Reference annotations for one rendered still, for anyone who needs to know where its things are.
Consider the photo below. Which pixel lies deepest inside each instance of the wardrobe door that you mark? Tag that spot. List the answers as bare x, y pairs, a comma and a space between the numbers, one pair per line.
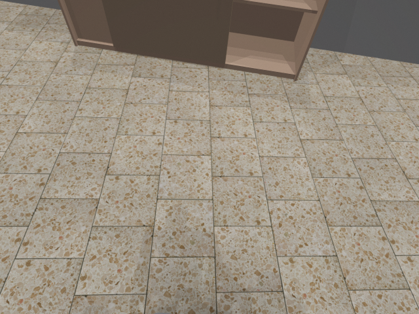
89, 20
193, 29

